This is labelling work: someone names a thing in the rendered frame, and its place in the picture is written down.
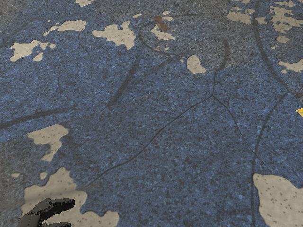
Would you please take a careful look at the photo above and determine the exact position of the robot left hand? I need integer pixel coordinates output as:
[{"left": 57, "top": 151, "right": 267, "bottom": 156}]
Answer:
[{"left": 17, "top": 198, "right": 75, "bottom": 227}]

